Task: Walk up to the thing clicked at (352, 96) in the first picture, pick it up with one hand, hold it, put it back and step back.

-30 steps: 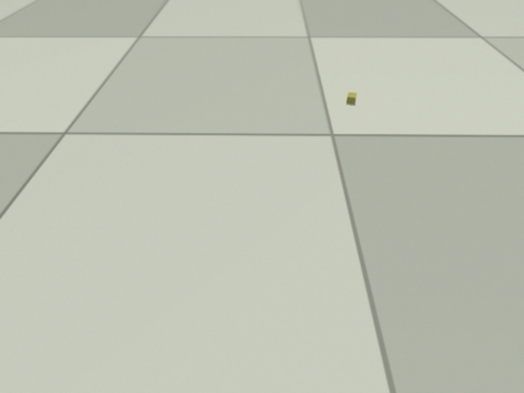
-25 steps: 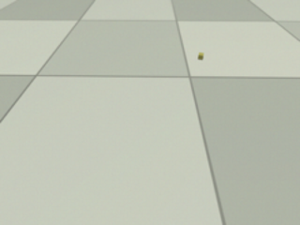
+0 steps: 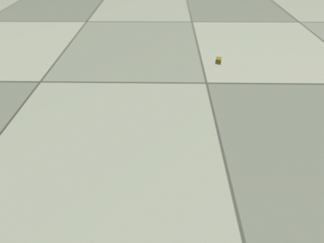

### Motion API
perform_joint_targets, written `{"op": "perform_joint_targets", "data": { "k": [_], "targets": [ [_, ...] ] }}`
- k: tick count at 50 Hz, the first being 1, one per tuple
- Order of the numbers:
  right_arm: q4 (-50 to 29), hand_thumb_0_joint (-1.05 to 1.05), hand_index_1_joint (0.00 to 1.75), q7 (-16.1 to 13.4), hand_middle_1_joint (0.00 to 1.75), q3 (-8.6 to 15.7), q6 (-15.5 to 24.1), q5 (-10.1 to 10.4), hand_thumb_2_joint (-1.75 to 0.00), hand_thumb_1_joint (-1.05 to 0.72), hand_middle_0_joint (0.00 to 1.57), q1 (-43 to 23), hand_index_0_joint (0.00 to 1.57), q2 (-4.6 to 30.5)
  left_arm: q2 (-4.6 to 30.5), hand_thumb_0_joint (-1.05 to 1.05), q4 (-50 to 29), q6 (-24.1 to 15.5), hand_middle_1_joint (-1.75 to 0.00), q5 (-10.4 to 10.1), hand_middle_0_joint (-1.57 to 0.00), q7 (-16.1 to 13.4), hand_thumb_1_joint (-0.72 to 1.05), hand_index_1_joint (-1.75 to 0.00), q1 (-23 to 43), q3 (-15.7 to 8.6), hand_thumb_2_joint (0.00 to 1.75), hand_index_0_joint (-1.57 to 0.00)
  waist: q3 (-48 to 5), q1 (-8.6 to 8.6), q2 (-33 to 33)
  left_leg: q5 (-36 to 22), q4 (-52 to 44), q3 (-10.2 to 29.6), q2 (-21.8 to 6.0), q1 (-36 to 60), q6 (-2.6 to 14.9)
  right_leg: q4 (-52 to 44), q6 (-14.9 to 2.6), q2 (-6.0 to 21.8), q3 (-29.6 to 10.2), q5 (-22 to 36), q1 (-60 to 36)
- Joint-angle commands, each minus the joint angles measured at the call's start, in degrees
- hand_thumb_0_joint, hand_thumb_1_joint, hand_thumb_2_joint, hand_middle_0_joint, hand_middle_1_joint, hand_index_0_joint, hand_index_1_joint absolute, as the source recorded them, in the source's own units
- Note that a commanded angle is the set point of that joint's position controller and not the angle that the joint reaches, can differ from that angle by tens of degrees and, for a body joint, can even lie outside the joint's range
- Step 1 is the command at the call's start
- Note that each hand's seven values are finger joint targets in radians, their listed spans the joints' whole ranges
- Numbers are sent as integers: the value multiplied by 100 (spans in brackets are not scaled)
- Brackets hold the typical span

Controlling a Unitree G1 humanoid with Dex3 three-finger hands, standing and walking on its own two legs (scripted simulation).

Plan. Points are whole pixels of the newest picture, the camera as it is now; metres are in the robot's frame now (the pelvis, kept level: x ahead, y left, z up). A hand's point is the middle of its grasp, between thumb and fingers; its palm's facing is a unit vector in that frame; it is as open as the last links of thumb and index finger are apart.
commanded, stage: stand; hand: left
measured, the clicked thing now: (218, 60) +2.32 -0.65 -0.76
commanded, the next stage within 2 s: walk up in 0.52 s
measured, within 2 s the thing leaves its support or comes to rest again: neither
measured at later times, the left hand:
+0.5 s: hand out of the picture +0.07 +0.25 -0.16, palm faces -0.03 -0.94 -0.34, open 7.4 cm
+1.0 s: hand (117, 195) +0.32 +0.16 -0.11, palm faces -0.22 -0.80 -0.56, open 7.4 cm
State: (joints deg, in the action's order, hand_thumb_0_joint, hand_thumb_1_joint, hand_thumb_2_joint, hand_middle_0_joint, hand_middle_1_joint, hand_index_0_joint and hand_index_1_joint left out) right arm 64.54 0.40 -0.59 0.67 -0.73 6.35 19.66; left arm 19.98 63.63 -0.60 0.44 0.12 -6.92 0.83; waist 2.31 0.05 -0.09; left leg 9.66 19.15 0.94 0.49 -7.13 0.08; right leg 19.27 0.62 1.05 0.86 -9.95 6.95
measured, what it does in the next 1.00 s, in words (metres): walks ahead, turning right: right foot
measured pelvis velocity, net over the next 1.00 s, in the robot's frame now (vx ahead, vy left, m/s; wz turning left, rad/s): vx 0.12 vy -0.12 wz -0.38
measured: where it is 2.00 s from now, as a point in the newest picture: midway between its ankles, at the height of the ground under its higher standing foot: (216, 166)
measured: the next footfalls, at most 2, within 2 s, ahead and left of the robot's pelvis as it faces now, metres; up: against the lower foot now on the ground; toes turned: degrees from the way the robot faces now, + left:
right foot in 0.90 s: +0.15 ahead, -0.27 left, +0.00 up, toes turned -31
left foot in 1.40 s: +0.65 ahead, -0.18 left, +0.00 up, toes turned -39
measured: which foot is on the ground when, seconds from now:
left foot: down 0.00-0.90, up 0.92-1.00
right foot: down 0.00-0.58, up 0.60-0.88, down 0.90-1.00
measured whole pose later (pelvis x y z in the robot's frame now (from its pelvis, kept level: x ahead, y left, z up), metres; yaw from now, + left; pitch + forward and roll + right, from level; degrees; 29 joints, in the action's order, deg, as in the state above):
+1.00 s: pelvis +0.12 -0.12 -0.05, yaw -22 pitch +0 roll +0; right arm 55.5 7.1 5.9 1.0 -2.3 5.7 32.8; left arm 26.3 56.3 -4.0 -0.1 3.3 -12.8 -4.3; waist -5.5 -3.0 -10.5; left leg 32.1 64.4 -2.2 -5.0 -17.5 -0.6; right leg 49.1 -0.5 5.6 7.0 -22.8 26.1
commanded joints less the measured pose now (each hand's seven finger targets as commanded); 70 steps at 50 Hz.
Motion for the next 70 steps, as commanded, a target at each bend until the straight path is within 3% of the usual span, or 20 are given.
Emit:
{"op": "perform_joint_targets", "data": {
  "k": [1,25,26,27,29,31,33,41,44,45,46,47,48,51,54,57,63,67,69,70],
  "targets": [
    [-321,0,30,-97,30,250,128,23,-90,-90,20,-207,20,1255,1181,0,-313,-118,-30,15,-20,-70,90,-30,179,-260,90,-20,-369,-30,-53,-762,-298,535,-740,33,148,-281,-176,625,-522,641,-136],
    [-328,0,30,-75,30,252,104,20,-90,-90,20,-194,20,1259,1243,0,-286,-124,-30,20,-20,-64,90,-30,163,-292,90,-20,-285,-16,33,-309,-407,565,-717,11,150,-399,-207,636,-564,212,-60],
    [-1124,0,30,247,30,848,303,-133,-90,-90,20,-360,20,2240,2166,0,-816,-127,-30,34,-20,246,90,-30,-193,-704,90,-20,-848,172,-452,2612,525,179,-757,1080,399,-206,-480,670,-1463,-2225,1717],
    [-981,0,30,323,30,876,316,-184,-90,-90,20,-52,20,2213,2031,0,-992,-138,-30,7,-20,337,90,-30,469,-654,90,-20,-416,584,-476,3329,311,391,-923,1687,586,-121,-329,592,-1230,-2554,3360],
    [-944,0,30,336,30,971,348,-85,-90,-90,20,597,20,2275,1584,0,-1384,-176,-30,31,-20,399,90,-30,1571,-645,90,-20,-460,1086,-1611,3915,-1144,1931,-2480,2016,1170,2403,-249,184,-11,-1474,4432],
    [-1275,0,30,340,30,1023,390,-106,-90,-90,20,-199,20,2295,1781,0,-1350,-221,-30,82,-20,445,90,-30,1130,-661,90,-20,-512,529,-968,2758,-1459,1838,-2972,1352,1203,3234,-189,753,-218,-1501,3895],
    [-1381,0,30,351,30,981,469,-126,-90,-90,20,-446,20,2127,1823,0,-1097,-194,-30,27,-20,529,90,-30,429,-680,90,-20,-802,117,-646,2766,-1423,1059,-2520,1189,1007,3498,-151,915,-241,-1276,3404],
    [-1664,0,30,571,30,1032,387,-126,-90,-90,20,-1147,20,2425,1860,0,-1116,-109,-30,1,-20,744,90,-30,55,-778,90,-20,74,-268,-740,3192,-760,-920,-1894,-549,772,2540,6,965,746,-207,1875],
    [-1786,0,30,605,30,924,379,-180,-90,-90,20,-1446,20,2117,2082,0,-474,-196,-30,-7,-20,582,90,-30,-1227,-859,90,-20,-138,-894,604,3291,1549,-1604,-1274,-2052,571,2059,-260,661,772,-550,-75],
    [-1889,0,30,650,30,764,358,-229,-90,-90,20,-1387,20,1741,2421,0,-190,-259,-30,14,-20,428,90,-30,-2077,-981,90,-20,-323,-1237,1820,2995,3707,-1750,-607,-2970,349,1668,-560,443,108,-1832,-693],
    [-2110,0,30,707,30,590,358,-171,-90,-90,20,-1552,20,1434,2686,0,-246,-249,-30,34,-20,284,90,-30,-2305,-1031,90,-20,249,-1378,2631,2974,5268,-1316,-167,-4345,88,252,-891,1208,-2026,-4304,-450],
    [-2291,0,30,785,30,588,421,-56,-90,-90,20,-1612,20,1641,2762,0,-445,-274,-30,-24,-20,228,90,-30,-1889,-986,90,-20,390,-1052,2227,2418,5507,-159,-123,-4604,-88,-1244,-1290,1899,-4367,-4969,-267],
    [-2277,0,30,784,30,612,498,-71,-90,-90,20,-1609,20,1827,2984,0,-619,-338,-30,-76,-20,132,90,-30,-1430,-977,90,-20,444,-797,1911,2353,5503,219,-387,-4874,-108,-2009,-1552,2421,-5250,-5243,-496],
    [-1958,0,30,781,30,629,461,50,-90,-90,20,-1359,20,2078,2697,0,-910,-462,-30,-96,-20,-69,90,-30,-792,-891,90,-20,-249,-301,909,1365,4994,581,-869,-4229,-33,-1179,-1180,2014,-3493,-3181,-711],
    [-1929,0,30,849,30,686,273,-67,-90,-90,20,-1068,20,2061,2334,0,-1007,-623,-30,-127,-20,-123,90,-30,-477,-764,90,-20,123,-17,850,443,4274,497,-855,-3374,-98,-1394,-816,1506,-2399,-2721,453],
    [-2095,0,30,939,30,692,99,-158,-90,-90,20,-1098,20,1941,2298,0,-1141,-786,-30,-164,-20,-85,90,-30,-462,-785,90,-20,283,144,359,-501,3666,170,-564,-3240,-300,-1609,-847,1030,-1508,-1917,844],
    [-2523,0,30,967,30,654,84,-187,-90,-90,20,-1504,20,1543,2236,0,-1106,-817,-30,-128,-20,-108,90,-30,-1420,-848,90,-20,28,-101,20,-918,2579,202,-583,-3100,-484,-1145,-944,871,-975,-273,-45],
    [-2670,0,30,987,30,757,89,-189,-90,-90,20,-1649,20,1520,2311,0,-1242,-694,-30,-70,-20,-208,90,-30,-1506,-842,90,-20,-69,-113,695,-307,1708,187,-527,-2357,-285,-563,-1011,1305,-1082,1078,-474],
    [-2257,0,30,865,30,982,59,-174,-90,-90,20,273,20,1802,2325,0,-1504,-619,-30,53,-20,-235,90,-30,-879,-857,90,-20,-883,892,568,41,1076,324,-441,-369,44,1419,-721,1220,-849,2202,-111],
    [-1902,0,30,706,30,1166,88,-187,-90,-90,20,1537,20,2211,2061,0,-1534,-601,-30,82,-20,-195,90,-30,-1125,-759,90,-20,-1739,1395,-288,404,779,436,-400,1630,310,3499,-424,769,-512,1765,955]
  ]
}}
